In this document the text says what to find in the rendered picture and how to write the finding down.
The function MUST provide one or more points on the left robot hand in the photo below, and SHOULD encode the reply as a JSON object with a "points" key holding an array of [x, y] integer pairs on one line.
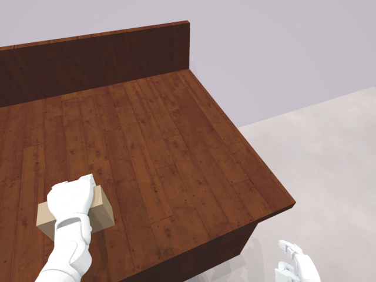
{"points": [[71, 197]]}

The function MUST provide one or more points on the right robot hand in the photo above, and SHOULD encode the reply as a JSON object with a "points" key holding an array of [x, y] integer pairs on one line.
{"points": [[303, 269]]}

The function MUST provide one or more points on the sponge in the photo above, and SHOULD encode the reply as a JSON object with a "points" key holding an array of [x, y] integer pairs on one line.
{"points": [[100, 214]]}

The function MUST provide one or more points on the left robot forearm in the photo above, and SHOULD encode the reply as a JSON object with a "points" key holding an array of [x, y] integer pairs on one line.
{"points": [[70, 259]]}

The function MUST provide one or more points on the table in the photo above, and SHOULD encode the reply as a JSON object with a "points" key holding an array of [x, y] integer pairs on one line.
{"points": [[186, 188]]}

